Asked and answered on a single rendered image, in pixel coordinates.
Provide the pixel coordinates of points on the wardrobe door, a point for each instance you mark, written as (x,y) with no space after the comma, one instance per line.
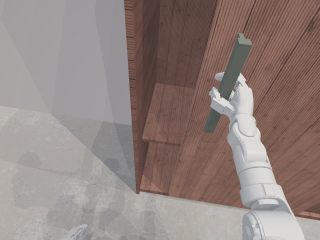
(283,71)
(314,209)

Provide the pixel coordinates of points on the robot right hand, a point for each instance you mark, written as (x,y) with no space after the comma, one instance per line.
(240,102)

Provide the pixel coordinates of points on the handle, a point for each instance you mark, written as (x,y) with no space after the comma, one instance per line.
(234,67)

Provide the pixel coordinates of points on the robot left hand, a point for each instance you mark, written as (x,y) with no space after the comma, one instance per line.
(76,233)

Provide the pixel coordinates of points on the robot right forearm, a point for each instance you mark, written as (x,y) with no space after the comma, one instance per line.
(259,190)

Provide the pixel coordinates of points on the right robot upper arm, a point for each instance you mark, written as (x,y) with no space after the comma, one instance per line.
(270,225)

